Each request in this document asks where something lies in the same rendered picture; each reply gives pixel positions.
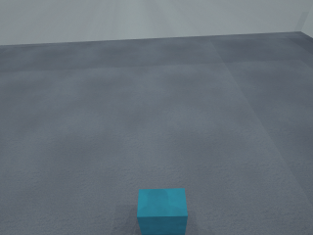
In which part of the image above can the carton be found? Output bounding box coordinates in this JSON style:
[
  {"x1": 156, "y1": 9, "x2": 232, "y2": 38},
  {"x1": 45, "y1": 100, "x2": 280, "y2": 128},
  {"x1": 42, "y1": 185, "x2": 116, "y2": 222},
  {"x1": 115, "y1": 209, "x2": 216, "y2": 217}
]
[{"x1": 137, "y1": 188, "x2": 188, "y2": 235}]

